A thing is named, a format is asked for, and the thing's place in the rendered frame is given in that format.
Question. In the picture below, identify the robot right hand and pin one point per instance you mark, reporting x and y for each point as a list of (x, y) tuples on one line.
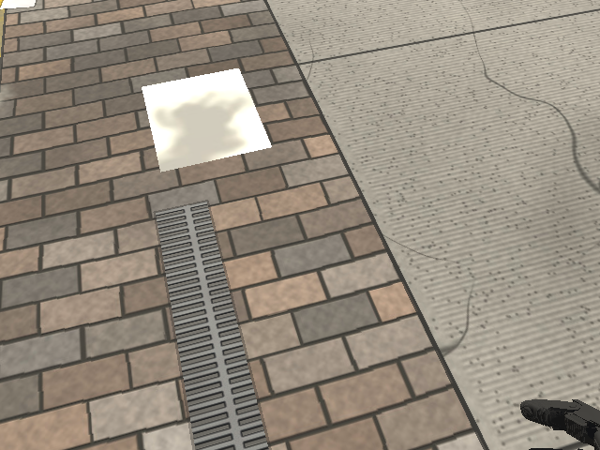
[(577, 418)]

